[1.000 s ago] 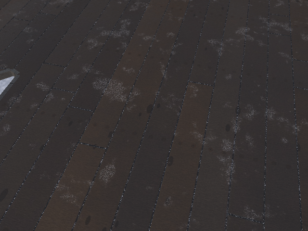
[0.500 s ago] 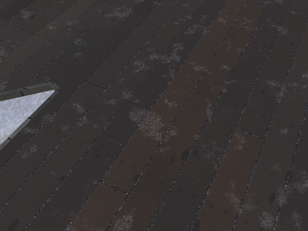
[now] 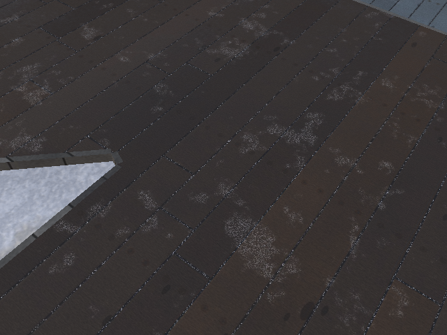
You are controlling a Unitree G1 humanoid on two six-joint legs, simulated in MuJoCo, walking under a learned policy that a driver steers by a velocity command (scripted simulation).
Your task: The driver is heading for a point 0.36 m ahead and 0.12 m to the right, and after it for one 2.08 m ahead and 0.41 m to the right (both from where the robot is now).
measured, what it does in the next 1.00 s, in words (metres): walks ahead, turning right: right foot, then left foot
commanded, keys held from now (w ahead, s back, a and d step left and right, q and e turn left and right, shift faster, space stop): w+e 0.30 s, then e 0.36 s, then no key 0.04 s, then q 0.30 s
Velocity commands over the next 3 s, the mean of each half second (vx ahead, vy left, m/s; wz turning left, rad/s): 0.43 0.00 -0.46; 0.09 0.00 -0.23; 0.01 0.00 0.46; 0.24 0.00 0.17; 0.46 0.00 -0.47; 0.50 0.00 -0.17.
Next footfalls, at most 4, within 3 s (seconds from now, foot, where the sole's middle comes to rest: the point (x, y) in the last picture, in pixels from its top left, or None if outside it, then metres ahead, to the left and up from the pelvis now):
0.42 right None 0.35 -0.14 -0.77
0.96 left None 0.41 0.04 -0.77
1.34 right None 0.32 -0.16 -0.77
1.80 left None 0.33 0.06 -0.77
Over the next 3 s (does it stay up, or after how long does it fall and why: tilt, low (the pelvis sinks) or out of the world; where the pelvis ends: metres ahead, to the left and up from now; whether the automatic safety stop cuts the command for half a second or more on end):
stays up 0.93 -0.15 0.01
